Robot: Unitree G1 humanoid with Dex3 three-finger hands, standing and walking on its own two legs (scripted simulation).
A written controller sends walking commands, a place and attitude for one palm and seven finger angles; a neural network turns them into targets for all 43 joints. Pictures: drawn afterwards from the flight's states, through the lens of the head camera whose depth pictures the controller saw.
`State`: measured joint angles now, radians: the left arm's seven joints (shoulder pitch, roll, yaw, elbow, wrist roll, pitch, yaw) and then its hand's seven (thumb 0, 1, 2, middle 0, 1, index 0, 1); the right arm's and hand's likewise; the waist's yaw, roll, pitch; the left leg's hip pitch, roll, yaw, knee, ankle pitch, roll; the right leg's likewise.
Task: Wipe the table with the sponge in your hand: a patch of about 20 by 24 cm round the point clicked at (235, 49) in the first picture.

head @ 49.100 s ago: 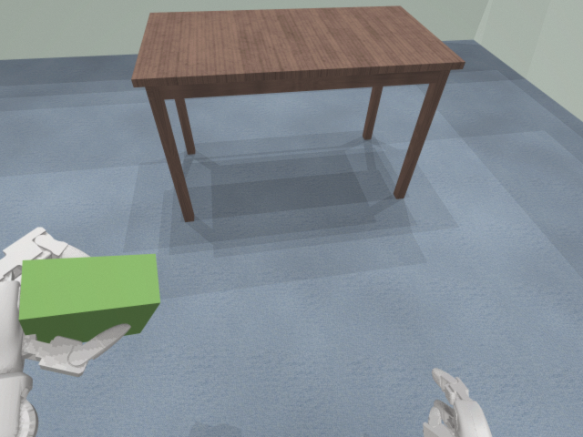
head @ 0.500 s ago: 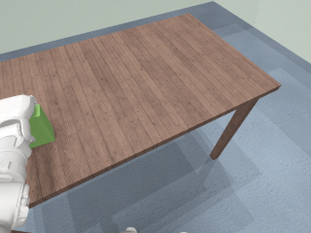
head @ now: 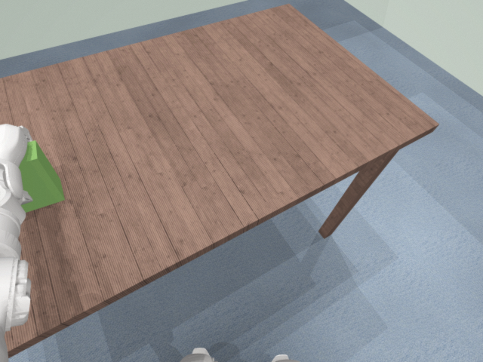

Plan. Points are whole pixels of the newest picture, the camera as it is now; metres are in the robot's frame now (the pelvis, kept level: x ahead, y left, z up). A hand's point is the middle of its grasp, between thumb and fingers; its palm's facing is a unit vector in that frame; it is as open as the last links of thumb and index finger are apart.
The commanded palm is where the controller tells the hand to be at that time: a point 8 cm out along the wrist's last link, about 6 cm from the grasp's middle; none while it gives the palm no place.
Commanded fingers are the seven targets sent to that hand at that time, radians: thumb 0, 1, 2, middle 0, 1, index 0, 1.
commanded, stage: wipe forward along the middle lane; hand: left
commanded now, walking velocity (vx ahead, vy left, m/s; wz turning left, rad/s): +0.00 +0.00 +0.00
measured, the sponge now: (14, 189) +0.40 +0.40 +0.01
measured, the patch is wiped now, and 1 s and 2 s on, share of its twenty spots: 0.90 0.95 0.95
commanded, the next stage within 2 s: slide back across to the first lane in 0.16 s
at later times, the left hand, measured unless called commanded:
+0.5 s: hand (4, 156) +0.44 +0.41 +0.04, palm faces -0.17 -0.03 -0.99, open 9.5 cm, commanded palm +0.43 +0.40 +0.09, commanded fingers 0.00 0.10 1.30 -1.20 -1.60 -1.20 -1.60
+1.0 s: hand out of the picture +0.39 +0.47 +0.05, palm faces -0.17 -0.05 -0.98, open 9.5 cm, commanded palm +0.39 +0.45 +0.10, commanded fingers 0.00 0.10 1.30 -1.20 -1.60 -1.20 -1.60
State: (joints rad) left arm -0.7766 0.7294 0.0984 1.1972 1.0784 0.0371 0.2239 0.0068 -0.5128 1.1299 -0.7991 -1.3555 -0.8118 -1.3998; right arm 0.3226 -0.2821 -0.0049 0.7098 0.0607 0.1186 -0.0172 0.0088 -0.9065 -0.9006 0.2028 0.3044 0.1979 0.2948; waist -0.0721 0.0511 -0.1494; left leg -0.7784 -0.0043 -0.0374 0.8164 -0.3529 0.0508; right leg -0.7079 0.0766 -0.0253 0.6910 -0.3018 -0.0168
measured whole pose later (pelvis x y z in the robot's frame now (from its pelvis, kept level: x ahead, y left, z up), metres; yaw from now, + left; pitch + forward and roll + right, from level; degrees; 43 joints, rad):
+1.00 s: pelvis +0.03 +0.02 +0.01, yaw +1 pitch +17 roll -5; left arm -0.66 0.84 0.24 1.11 1.09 -0.09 0.14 -0.01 -0.49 1.13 -0.77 -1.39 -0.78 -1.43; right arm 0.27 -0.30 -0.01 0.69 0.06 0.19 -0.01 0.01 -0.91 -0.90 0.20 0.30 0.20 0.29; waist -0.04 0.03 -0.13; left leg -0.69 -0.02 -0.05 0.78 -0.39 0.08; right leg -0.60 0.06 -0.03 0.61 -0.32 0.00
